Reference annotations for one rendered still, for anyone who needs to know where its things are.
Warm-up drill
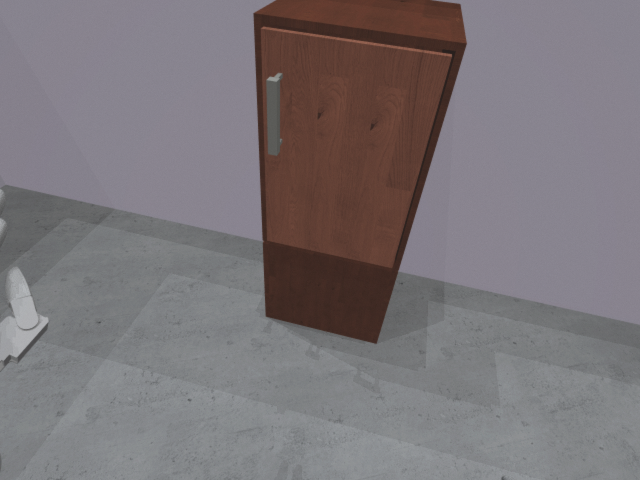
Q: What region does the left robot hand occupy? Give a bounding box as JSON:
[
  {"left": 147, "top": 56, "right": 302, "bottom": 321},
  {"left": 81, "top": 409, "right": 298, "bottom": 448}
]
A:
[{"left": 0, "top": 189, "right": 49, "bottom": 372}]

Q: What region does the cupboard door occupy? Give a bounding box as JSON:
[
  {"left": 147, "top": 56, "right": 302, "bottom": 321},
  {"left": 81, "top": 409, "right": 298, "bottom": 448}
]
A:
[{"left": 261, "top": 27, "right": 452, "bottom": 268}]

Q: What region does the handle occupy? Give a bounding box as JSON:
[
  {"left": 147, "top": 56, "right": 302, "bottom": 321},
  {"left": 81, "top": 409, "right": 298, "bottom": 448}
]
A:
[{"left": 266, "top": 73, "right": 283, "bottom": 156}]

